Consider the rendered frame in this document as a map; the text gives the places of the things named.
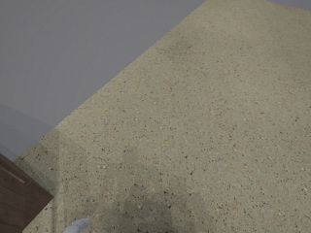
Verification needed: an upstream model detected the cupboard door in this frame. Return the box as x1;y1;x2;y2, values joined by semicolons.
0;169;27;233

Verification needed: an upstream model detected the robot left hand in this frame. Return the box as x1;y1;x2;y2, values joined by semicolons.
63;217;90;233

